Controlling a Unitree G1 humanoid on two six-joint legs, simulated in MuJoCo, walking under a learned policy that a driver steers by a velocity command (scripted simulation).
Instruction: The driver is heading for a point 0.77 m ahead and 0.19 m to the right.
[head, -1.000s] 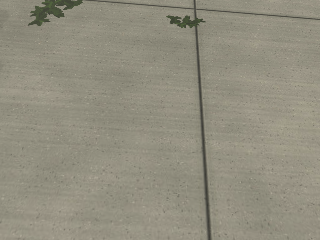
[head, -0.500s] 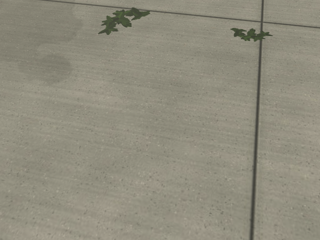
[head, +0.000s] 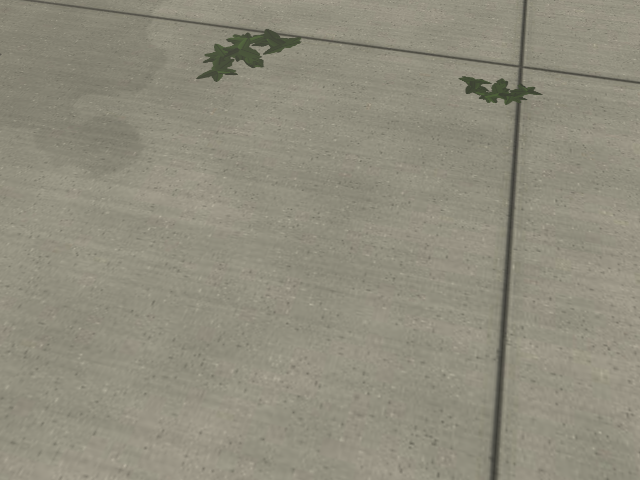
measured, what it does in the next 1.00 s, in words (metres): walks ahead, turning right: right foot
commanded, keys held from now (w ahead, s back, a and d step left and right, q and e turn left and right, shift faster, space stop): no key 0.24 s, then w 0.20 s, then w+e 0.56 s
